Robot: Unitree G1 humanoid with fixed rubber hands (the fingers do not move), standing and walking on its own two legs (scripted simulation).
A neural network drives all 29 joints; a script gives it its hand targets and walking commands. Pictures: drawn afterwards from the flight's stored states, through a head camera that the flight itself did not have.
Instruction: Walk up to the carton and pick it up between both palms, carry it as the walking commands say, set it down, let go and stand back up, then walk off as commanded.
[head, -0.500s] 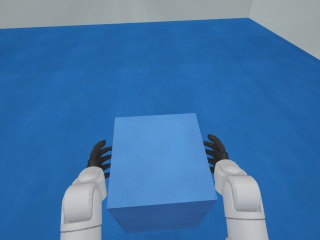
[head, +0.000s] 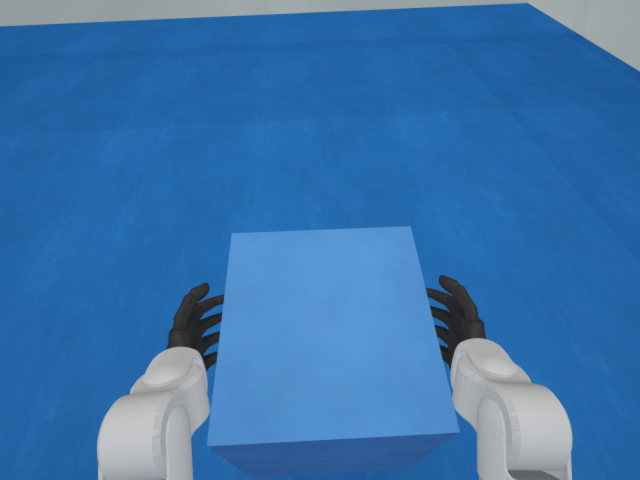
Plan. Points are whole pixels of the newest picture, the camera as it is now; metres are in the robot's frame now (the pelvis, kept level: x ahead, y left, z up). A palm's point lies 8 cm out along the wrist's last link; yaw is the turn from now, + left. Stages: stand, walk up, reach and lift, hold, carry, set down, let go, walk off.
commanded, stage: carry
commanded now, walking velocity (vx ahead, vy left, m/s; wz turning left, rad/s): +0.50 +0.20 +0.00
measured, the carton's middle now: (326, 361) +0.26 +0.01 +0.04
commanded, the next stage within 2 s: none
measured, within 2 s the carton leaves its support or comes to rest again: neither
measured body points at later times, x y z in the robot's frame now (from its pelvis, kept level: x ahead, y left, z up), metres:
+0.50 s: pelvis +0.31 +0.08 +0.01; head +0.28 +0.06 +0.46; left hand +0.56 +0.22 +0.10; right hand +0.55 -0.07 +0.09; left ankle +0.17 +0.13 -0.69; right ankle +0.36 -0.01 -0.72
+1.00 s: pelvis +0.63 +0.22 +0.02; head +0.65 +0.22 +0.47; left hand +0.89 +0.35 +0.08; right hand +0.87 +0.06 +0.09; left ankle +0.65 +0.30 -0.72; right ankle +0.54 +0.10 -0.66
